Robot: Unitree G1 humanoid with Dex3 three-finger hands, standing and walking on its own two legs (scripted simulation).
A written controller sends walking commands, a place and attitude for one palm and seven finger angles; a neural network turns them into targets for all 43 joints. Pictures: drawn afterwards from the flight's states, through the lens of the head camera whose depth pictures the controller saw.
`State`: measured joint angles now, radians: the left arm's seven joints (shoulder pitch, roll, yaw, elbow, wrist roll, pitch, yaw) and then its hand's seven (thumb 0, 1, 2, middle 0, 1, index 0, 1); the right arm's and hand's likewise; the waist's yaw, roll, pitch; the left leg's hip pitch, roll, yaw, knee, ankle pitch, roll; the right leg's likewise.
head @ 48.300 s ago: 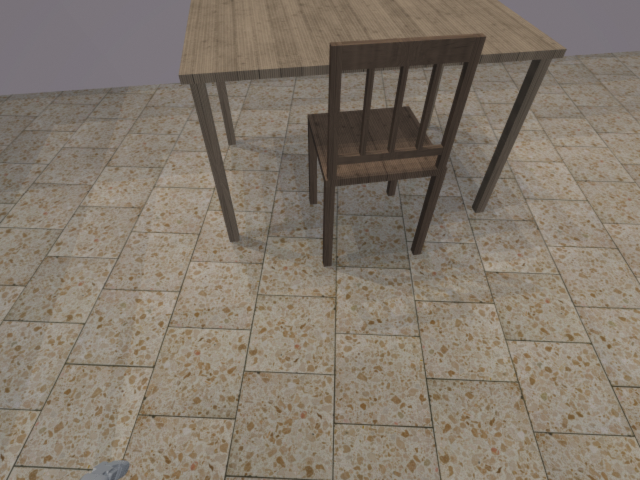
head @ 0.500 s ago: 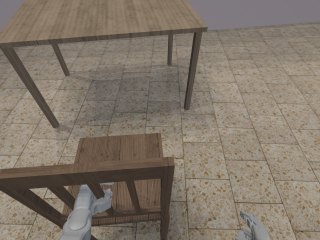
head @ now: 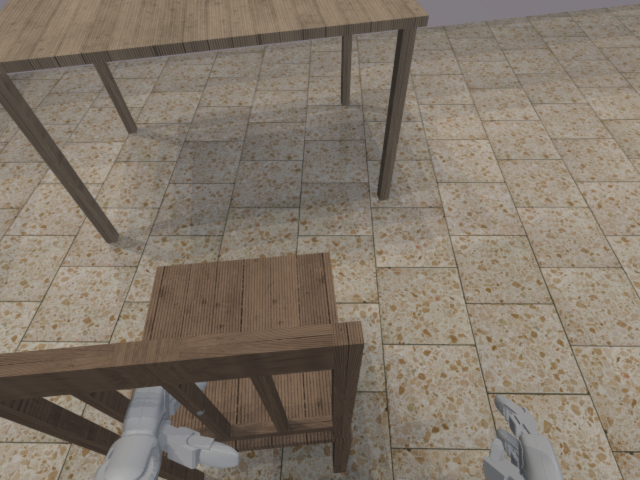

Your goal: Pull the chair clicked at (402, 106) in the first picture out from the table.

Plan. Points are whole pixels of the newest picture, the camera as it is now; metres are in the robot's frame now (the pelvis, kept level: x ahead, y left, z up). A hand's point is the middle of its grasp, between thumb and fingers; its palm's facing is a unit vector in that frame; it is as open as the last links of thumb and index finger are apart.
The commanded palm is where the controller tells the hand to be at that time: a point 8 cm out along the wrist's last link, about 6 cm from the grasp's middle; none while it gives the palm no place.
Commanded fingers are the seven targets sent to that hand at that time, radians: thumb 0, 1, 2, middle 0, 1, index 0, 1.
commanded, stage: open the thumb and straighten the fingers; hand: left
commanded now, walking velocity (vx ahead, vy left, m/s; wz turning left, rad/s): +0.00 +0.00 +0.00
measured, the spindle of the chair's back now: (203, 408) +0.23 +0.17 -0.06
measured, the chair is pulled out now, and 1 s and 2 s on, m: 0.73 0.73 0.72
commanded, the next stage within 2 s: draw the fingers out of the gap in 0.18 s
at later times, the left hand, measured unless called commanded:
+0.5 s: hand (192, 442) +0.18 +0.16 -0.04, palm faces +0.06 -0.98 -0.20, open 17.4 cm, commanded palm +0.15 +0.22 -0.02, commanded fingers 0.00 -0.55 0.20 0.00 0.00 0.00 0.00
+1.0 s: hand out of the picture +0.11 +0.16 -0.04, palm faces +0.08 -0.98 -0.19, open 17.4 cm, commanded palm +0.07 +0.22 -0.02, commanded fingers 0.00 -0.55 0.20 0.00 0.00 0.00 0.00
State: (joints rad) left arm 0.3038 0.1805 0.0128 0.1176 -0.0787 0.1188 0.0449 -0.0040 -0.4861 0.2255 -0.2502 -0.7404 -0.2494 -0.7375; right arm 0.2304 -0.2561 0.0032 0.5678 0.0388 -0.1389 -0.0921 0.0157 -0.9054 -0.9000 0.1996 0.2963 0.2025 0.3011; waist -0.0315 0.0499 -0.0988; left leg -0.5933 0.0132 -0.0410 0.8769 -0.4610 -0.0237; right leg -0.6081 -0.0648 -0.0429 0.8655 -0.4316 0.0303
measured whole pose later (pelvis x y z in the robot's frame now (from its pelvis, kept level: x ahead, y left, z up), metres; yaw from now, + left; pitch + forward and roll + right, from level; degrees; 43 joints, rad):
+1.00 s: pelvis +0.00 +0.00 -0.02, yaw +1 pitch +13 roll -2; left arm 0.82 0.19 -0.04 -0.29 -0.04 0.14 0.04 -0.01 -0.53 0.20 -0.02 -0.01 -0.03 -0.01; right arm 0.23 -0.20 -0.02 0.44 0.05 -0.07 -0.12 0.02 -0.90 -0.90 0.20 0.30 0.20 0.30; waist -0.01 0.05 -0.19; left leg -0.73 0.02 -0.07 1.05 -0.55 -0.02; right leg -0.72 -0.06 -0.07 1.01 -0.51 0.03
